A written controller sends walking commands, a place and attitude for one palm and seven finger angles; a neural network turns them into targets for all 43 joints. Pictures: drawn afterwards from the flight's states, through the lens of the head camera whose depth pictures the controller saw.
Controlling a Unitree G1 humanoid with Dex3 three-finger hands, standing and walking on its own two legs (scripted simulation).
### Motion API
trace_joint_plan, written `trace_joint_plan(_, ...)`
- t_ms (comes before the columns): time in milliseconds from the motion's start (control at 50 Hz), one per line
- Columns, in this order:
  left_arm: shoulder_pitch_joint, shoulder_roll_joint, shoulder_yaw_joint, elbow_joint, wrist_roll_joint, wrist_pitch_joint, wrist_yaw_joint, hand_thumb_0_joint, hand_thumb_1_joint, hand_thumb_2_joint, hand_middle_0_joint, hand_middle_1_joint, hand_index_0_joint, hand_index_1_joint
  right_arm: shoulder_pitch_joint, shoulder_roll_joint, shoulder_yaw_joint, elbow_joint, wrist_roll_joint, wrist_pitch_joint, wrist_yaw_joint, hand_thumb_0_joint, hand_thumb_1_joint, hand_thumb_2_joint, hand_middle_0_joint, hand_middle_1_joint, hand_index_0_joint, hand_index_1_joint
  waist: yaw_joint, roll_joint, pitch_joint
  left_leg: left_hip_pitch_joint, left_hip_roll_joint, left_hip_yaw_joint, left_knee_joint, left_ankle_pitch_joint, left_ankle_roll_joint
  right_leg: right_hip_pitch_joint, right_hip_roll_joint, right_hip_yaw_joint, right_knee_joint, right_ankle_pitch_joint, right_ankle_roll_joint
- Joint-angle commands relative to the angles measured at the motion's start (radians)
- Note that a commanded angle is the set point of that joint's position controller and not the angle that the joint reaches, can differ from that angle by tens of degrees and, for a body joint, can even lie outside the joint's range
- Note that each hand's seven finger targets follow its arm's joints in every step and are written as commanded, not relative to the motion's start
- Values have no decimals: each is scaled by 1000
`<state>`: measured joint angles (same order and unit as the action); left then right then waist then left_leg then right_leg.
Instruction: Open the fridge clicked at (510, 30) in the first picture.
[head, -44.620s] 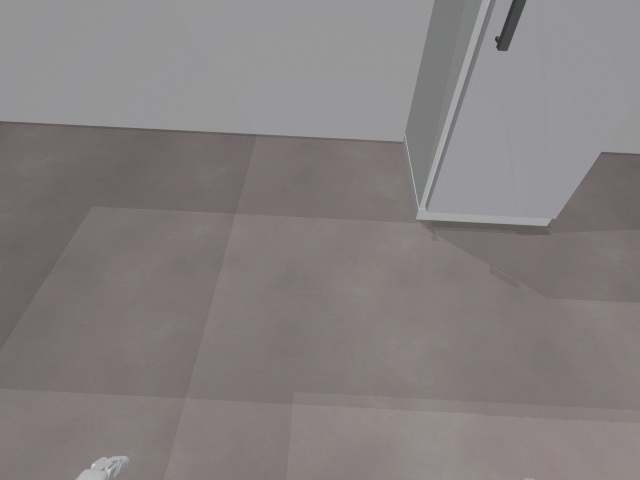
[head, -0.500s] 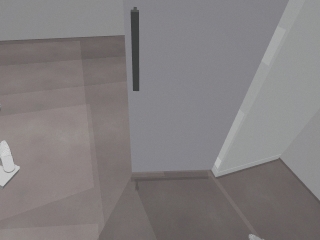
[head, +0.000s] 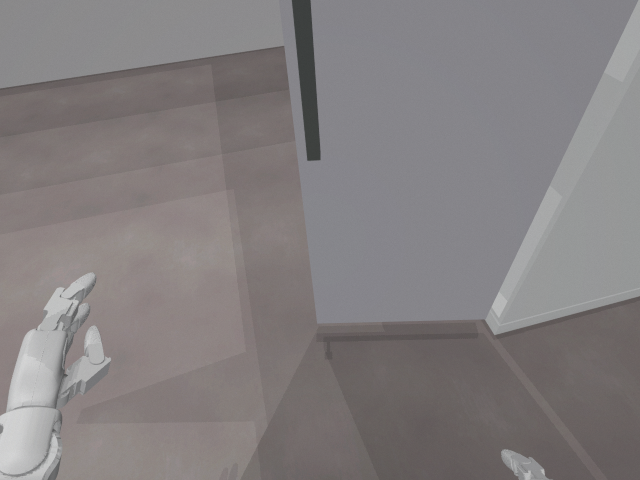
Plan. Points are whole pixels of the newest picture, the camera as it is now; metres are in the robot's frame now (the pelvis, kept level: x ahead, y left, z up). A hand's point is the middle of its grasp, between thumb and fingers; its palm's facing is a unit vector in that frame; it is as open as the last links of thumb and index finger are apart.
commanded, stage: let the arm hang, fingers relaxed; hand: left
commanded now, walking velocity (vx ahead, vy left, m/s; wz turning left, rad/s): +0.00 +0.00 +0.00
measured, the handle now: (308, 78) +0.69 +0.05 +0.19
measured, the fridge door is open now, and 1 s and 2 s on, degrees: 76 76 76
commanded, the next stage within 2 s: look to check the result in 1.00 s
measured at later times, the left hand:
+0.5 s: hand out of the picture -0.01 +0.19 -0.15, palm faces +0.05 -0.96 -0.29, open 7.2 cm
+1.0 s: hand out of the picture -0.01 +0.20 -0.15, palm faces +0.01 -0.98 -0.22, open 7.4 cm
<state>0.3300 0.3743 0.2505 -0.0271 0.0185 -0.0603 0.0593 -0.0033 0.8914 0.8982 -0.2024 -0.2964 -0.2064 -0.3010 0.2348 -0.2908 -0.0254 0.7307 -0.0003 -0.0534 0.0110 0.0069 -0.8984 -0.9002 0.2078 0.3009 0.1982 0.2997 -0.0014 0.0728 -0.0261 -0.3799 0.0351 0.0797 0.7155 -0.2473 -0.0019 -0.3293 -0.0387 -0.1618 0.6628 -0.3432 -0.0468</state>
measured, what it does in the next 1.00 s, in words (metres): steps on the spot: left foot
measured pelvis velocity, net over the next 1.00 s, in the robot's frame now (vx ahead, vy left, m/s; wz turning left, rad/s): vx -0.05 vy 0.00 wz -0.01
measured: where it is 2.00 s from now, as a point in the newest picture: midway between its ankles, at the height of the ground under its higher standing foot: outside the picture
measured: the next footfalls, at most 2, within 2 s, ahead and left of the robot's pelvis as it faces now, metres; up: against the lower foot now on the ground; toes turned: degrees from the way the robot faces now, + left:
left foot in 0.46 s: -0.02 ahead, +0.09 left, +0.00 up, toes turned +1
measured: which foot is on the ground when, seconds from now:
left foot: down 0.00-0.20, up 0.22-0.44, down 0.46-1.00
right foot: down 0.00-1.00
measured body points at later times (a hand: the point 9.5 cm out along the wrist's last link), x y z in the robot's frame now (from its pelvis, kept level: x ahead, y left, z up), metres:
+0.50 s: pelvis -0.03 -0.03 +0.02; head +0.00 -0.03 +0.46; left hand -0.01 +0.24 -0.13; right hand +0.02 -0.28 -0.14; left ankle -0.06 +0.09 -0.72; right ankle -0.02 -0.10 -0.72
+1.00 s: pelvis -0.05 +0.00 +0.02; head -0.04 +0.00 +0.47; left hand -0.01 +0.25 -0.13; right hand -0.07 -0.23 -0.14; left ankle -0.06 +0.09 -0.72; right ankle -0.02 -0.10 -0.72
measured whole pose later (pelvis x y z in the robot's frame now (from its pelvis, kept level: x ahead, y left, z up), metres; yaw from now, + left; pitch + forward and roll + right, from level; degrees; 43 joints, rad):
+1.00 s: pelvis -0.05 +0.00 +0.02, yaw +0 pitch -1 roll +0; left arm 0.19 0.20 0.01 1.14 0.01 0.01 0.01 0.00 0.90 0.90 -0.20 -0.30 -0.20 -0.30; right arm 0.29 -0.18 0.00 1.15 -0.02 0.00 -0.03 0.00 -0.90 -0.90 0.20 0.30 0.20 0.30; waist -0.01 0.00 0.04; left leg -0.12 -0.04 0.04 0.37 -0.23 0.04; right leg -0.20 0.01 -0.01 0.37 -0.15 -0.02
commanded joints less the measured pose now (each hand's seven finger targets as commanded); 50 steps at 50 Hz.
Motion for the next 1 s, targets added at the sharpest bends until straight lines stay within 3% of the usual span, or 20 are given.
trace_joint_plan(0, -5, -31, -162, 290, -1, 81, -46, 0, 900, 900, -200, -300, -200, -300, 8, -193, -39, -77, -39, 18, -11, 0, -900, -900, 200, 300, 200, 300, -37, -21, -50, 101, 376, -477, -309, 482, 236, -172, 10, 131, 356, -264, 51)
trace_joint_plan(20, -35, -23, -161, 339, 0, 79, -49, 0, 900, 900, -200, -300, -200, -300, -20, -191, -35, -71, -54, 22, -18, 0, -900, -900, 200, 300, 200, 300, -33, -83, -53, 57, 381, -474, -338, 365, 265, -146, -8, 209, 401, -274, 53)
trace_joint_plan(40, -76, -30, -164, 377, 0, 79, -53, 0, 900, 900, -200, -300, -200, -300, -18, -176, -30, -75, -64, 16, -26, 0, -900, -900, 200, 300, 200, 300, -34, -106, -30, 71, 352, -479, -334, 456, 265, -159, -9, 222, 404, -227, 54)
trace_joint_plan(100, -68, -28, -179, 568, -5, 76, -49, 0, 900, 900, -200, -300, -200, -300, -62, -142, -13, -14, -62, 26, -31, 0, -900, -900, 200, 300, 200, 300, 0, 49, -76, 138, 267, -292, -259, 679, 205, -54, -6, 205, 214, -138, 62)
trace_joint_plan(120, -16, -29, -185, 631, -6, 70, -50, 0, 900, 900, -200, -300, -200, -300, -91, -129, -8, 1, -53, 34, -29, 0, -900, -900, 200, 300, 200, 300, 32, 78, -108, 128, 213, -203, -209, 594, 148, 60, -7, 191, 34, -25, 58)
trace_joint_plan(140, 35, -14, -187, 698, -2, 58, -49, 0, 900, 900, -200, -300, -200, -300, -99, -97, -3, 19, -41, 41, -28, 0, -900, -900, 200, 300, 200, 300, 45, 33, -142, 104, 117, -125, -127, 408, 78, 156, -15, 236, -122, 246, 49)
trace_joint_plan(160, 44, 57, -182, 740, 7, 43, -43, 0, 900, 900, -200, -300, -200, -300, -85, -41, -1, 18, -21, 50, -28, 0, -900, -900, 200, 300, 200, 300, 24, -172, -139, 6, 1, -51, -13, 96, 11, 201, -155, 459, -217, 474, 13)
trace_joint_plan(180, 14, 67, -188, 776, 3, 38, -43, 0, 900, 900, -200, -300, -200, -300, -66, -4, 3, 32, -15, 64, -27, 0, -900, -900, 200, 300, 200, 300, 6, -191, -82, -35, -47, -47, 54, -238, -10, 155, -278, 580, -306, 526, -55)
trace_joint_plan(200, -28, 47, -197, 806, 6, 33, -41, 0, 900, 900, -200, -300, -200, -300, -55, -4, -3, 66, -17, 77, -29, 0, -900, -900, 200, 300, 200, 300, 0, -155, -48, -3, -34, -91, 132, -291, -3, 102, -276, 567, -348, 447, -90)
trace_joint_plan(240, -78, 1, -171, 832, 15, 27, -31, 0, 900, 900, -200, -300, -200, -300, -46, -17, -29, 112, -25, 87, -35, 0, -900, -900, 200, 300, 200, 300, -17, -90, -8, -36, -28, -112, 200, -233, 6, 132, -231, 541, -345, 518, -92)
trace_joint_plan(280, -91, -2, -175, 876, 8, 25, -25, 0, 900, 900, -200, -300, -200, -300, -15, -17, -32, 148, -17, 89, -37, 0, -900, -900, 200, 300, 200, 300, -23, -93, -34, -36, -23, -111, 192, -220, 4, 222, -205, 451, -317, 645, -99)
trace_joint_plan(340, -85, -8, -175, 935, 9, 30, -23, 0, 900, 900, -200, -300, -200, -300, -4, -3, -27, 183, -12, 83, -40, 0, -900, -900, 200, 300, 200, 300, -11, -154, -53, 27, -15, -93, -9, -216, 6, 298, -180, 389, -304, 654, -140)
trace_joint_plan(400, -107, -6, -179, 988, -4, 35, -25, 0, 900, 900, -200, -300, -200, -300, 55, 1, -23, 240, -12, 69, -43, 0, -900, -900, 200, 300, 200, 300, -35, -160, -52, 214, -12, -94, -330, 31, 15, 246, -134, 335, -269, 549, -76)
trace_joint_plan(440, -92, -35, -190, 1010, -13, 34, -30, 0, 900, 900, -200, -300, -200, -300, 22, -58, -26, 255, -23, 49, -52, 0, -900, -900, 200, 300, 200, 300, -4, -40, -42, 297, 97, -188, -347, 264, 62, 158, -44, 274, -262, 428, -4)
trace_joint_plan(460, -88, -49, -197, 1027, -10, 38, -31, 0, 900, 900, -200, -300, -200, -300, -6, -55, -21, 258, -22, 52, -54, 0, -900, -900, 200, 300, 200, 300, 5, -47, -39, 275, 110, -176, -331, 228, 66, 166, -34, 269, -303, 370, 11)
trace_joint_plan(500, -129, -21, -196, 1051, -5, 44, -30, 0, 900, 900, -200, -300, -200, -300, 4, -37, -14, 286, -23, 64, -53, 0, -900, -900, 200, 300, 200, 300, -12, -71, 26, 212, 56, -129, -325, 63, 40, 171, -59, 310, -384, 286, 27)
trace_joint_plan(540, -155, -6, -198, 1067, -10, 46, -35, 0, 900, 900, -200, -300, -200, -300, 13, -42, -9, 309, -25, 63, -48, 0, -900, -900, 200, 300, 200, 300, -12, -22, 53, 191, 67, -149, -382, 31, 39, 176, -52, 298, -381, 200, 1)
trace_joint_plan(620, -154, -13, -203, 1098, -8, 51, -39, 0, 900, 900, -200, -300, -200, -300, 8, -48, -4, 330, -30, 58, -43, 0, -900, -900, 200, 300, 200, 300, 0, -47, 98, 146, 67, -163, -439, -50, 45, 171, -42, 283, -404, 76, -1)
trace_joint_plan(780, -141, -34, -207, 1116, -7, 54, -39, 0, 900, 900, -200, -300, -200, -300, 40, -31, 2, 350, -30, 50, -43, 0, -900, -900, 200, 300, 200, 300, 6, -45, 109, 108, 65, -171, -474, -89, 48, 174, -42, 265, -379, 79, 3)
trace_joint_plan(980, -119, -55, -214, 1132, -10, 45, -35, 0, 900, 900, -200, -300, -200, -300, 66, -14, 7, 368, -22, 36, -53, 0, -900, -900, 200, 300, 200, 300, 2, -53, 52, 175, 76, -165, -441, 103, 47, 195, -52, 245, -326, 247, 1)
